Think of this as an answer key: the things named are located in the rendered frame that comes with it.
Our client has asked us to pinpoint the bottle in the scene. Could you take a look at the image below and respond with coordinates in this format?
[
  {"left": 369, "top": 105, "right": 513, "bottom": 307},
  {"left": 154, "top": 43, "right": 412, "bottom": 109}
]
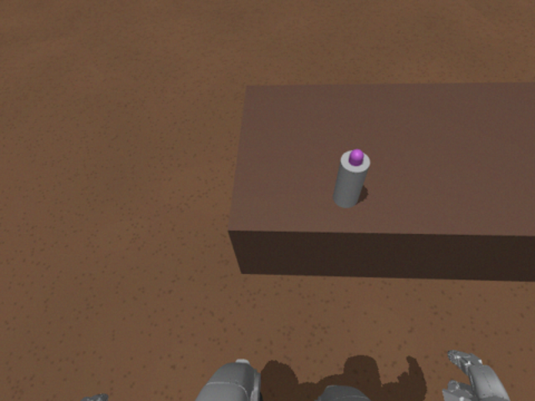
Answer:
[{"left": 333, "top": 149, "right": 370, "bottom": 208}]

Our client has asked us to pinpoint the right robot hand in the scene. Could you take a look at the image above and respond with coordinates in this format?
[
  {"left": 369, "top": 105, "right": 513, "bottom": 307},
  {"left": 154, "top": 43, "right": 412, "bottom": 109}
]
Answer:
[{"left": 442, "top": 350, "right": 510, "bottom": 401}]

